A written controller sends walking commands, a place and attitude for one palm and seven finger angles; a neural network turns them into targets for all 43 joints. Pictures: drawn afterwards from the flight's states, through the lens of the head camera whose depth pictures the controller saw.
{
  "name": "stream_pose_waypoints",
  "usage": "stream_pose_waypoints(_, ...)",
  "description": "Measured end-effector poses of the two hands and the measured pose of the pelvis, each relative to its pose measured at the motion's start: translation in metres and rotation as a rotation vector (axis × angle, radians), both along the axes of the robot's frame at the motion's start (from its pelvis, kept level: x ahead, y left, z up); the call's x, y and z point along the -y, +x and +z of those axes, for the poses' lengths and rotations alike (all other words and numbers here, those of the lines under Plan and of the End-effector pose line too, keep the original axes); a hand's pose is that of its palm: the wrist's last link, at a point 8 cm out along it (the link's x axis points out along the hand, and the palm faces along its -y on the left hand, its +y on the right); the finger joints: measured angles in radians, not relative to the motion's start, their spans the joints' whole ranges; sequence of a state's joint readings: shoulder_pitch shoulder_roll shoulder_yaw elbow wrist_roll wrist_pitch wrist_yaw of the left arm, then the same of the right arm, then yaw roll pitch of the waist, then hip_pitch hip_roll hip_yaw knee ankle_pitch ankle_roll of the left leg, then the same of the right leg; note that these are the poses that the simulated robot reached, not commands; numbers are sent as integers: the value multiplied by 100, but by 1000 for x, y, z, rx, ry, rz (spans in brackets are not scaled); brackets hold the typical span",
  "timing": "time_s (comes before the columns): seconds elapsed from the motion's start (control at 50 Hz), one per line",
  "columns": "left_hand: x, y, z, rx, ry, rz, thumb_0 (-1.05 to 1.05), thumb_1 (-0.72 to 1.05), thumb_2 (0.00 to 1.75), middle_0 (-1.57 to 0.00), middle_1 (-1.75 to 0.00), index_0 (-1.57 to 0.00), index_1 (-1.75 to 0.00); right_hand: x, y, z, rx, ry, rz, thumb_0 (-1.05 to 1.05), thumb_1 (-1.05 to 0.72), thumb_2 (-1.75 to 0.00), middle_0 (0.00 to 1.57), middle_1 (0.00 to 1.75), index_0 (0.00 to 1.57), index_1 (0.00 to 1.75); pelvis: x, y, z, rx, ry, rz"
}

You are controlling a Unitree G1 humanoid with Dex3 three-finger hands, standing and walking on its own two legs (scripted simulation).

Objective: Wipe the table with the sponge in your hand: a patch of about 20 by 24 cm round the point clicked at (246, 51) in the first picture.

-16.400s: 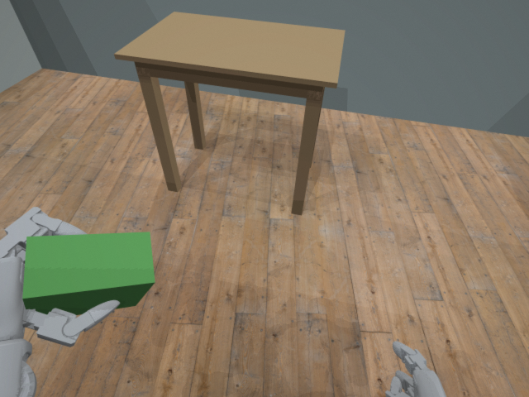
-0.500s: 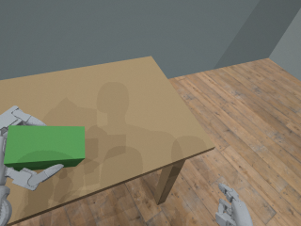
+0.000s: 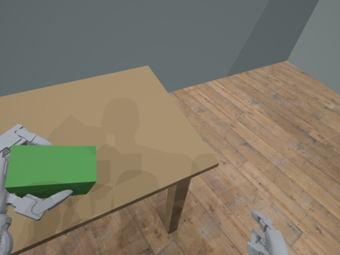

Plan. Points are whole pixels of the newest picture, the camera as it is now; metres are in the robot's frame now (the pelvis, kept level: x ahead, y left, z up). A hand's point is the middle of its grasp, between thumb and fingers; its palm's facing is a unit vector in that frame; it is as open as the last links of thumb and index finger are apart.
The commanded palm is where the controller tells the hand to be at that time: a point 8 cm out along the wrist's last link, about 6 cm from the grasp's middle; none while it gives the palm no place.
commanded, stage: shuffle to correct the standing spot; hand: left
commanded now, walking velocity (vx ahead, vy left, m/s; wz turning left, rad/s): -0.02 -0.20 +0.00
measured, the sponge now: (67, 173) +0.22 +0.21 +0.14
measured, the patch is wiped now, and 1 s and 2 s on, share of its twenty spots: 0.00 0.00 0.00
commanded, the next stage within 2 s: come to a stop and stand still in 0.08 s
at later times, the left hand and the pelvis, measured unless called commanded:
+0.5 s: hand (28, 160) +0.23 +0.26 +0.17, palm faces +0.38 -0.79 -0.48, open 10.2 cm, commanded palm +0.16 +0.27 +0.18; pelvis +0.00 -0.01 +0.00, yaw +0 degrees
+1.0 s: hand out of the picture +0.23 +0.33 +0.16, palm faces +0.41 -0.84 -0.34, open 10.2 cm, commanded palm +0.17 +0.35 +0.18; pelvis +0.00 +0.07 +0.00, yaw +0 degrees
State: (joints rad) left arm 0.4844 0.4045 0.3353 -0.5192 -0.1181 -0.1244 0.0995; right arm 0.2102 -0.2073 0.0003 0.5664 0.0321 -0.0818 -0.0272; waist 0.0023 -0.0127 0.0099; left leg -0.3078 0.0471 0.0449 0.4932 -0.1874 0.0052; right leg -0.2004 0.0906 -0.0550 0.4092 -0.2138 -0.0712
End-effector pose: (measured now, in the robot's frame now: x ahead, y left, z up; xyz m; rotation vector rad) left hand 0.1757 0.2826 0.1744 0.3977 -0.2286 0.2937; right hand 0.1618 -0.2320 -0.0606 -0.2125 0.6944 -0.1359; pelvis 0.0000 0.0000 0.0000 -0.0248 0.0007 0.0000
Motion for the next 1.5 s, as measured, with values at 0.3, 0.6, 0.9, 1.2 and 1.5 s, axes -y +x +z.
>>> stream_pose_waypoints(0.3, 19, 7, -2, -35, 1, 9, -1, -50, 102, -71, -136, -72, -135, 20, 3, -7, -15, 11, -23, 1, -90, -90, 20, 30, 21, 30, 16, 8, -1, 11, 2, 1)
stream_pose_waypoints(0.6, -36, 16, 13, 57, 86, 129, -1, -50, 102, -71, -136, -73, -135, -3, 7, -3, 26, 11, 57, 1, -90, -90, 20, 30, 21, 30, -5, -7, 0, 22, 8, -22)
stream_pose_waypoints(0.9, -77, 8, -7, 75, 62, 55, -1, -50, 102, -71, -136, -72, -135, -67, -11, 3, -16, -48, 51, 1, -90, -90, 20, 30, 21, 30, -57, -1, 0, 13, -3, -5)
stream_pose_waypoints(1.2, -88, 27, -4, 65, 87, -16, -1, -50, 103, -71, -136, -72, -135, -111, 19, 4, 20, -4, 89, 1, -90, -90, 20, 30, 21, 30, -86, 10, -1, 9, 4, -24)
stream_pose_waypoints(1.5, -76, 11, -1, 22, 78, 24, -1, -50, 103, -71, -136, -72, -135, -78, -5, -3, -20, -11, 20, 1, -90, -90, 20, 30, 21, 30, -74, 2, 2, 12, -9, -19)
